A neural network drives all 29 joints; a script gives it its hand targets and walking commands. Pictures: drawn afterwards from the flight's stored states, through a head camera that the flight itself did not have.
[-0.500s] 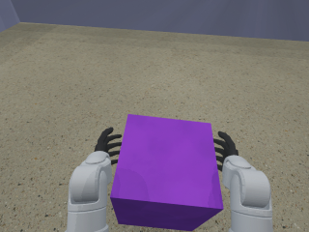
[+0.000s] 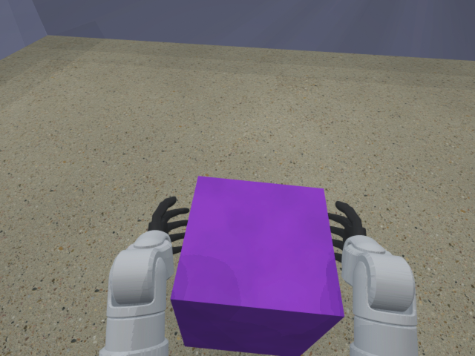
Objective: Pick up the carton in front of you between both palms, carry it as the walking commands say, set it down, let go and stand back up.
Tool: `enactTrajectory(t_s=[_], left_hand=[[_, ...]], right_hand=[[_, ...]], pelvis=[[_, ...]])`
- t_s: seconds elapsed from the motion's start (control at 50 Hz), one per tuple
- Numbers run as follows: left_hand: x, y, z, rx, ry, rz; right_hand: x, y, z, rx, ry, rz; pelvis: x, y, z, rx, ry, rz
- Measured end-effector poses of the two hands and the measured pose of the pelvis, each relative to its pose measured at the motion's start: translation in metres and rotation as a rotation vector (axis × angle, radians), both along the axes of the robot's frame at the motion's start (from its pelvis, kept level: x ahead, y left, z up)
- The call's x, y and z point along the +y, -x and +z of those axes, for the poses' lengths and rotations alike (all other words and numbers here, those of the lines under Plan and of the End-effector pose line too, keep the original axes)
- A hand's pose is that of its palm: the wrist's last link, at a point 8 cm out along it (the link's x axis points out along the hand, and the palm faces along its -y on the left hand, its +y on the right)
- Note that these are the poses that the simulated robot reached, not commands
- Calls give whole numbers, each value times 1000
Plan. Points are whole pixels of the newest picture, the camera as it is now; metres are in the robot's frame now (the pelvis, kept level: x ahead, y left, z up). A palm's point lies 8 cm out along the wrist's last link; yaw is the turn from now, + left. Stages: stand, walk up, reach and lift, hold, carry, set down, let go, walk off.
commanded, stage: carry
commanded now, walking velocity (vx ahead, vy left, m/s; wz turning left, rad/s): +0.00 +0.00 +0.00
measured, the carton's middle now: (250, 271) +0.27 +0.01 +0.00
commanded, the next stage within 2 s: hold in 1.52 s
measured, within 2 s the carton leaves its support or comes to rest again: neither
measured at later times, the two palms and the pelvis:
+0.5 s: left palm (148, 273) +0.22 +0.16 +0.09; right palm (356, 281) +0.22 -0.14 +0.09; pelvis -0.04 +0.01 +0.01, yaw +0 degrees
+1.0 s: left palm (150, 284) +0.22 +0.16 +0.04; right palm (342, 291) +0.22 -0.13 +0.04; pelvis -0.06 +0.01 +0.00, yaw +0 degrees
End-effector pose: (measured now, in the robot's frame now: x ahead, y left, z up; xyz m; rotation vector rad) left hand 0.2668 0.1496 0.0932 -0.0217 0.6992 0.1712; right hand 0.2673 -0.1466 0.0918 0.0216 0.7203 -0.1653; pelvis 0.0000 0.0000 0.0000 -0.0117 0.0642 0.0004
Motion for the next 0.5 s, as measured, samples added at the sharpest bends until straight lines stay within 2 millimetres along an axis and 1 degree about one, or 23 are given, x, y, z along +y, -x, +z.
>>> enactTrajectory(t_s=[0.12,0.3,0.38,0.5], left_hand=[[0,10,3,-3,-2,-6],[2,28,8,-2,-2,-8],[4,37,5,9,-8,-11],[6,49,-5,31,-25,-20]], right_hand=[[1,11,2,-3,0,-4],[3,31,7,-2,1,-5],[4,40,4,9,7,0],[6,51,-7,32,23,12]], pelvis=[[2,7,1,-15,-2,0],[5,24,3,-32,-5,0],[6,31,4,-36,-7,1],[8,42,5,-41,-10,2]])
